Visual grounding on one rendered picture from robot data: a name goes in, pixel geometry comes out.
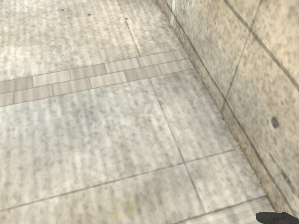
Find right robot hand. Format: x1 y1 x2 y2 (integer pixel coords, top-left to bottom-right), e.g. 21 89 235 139
256 212 299 224

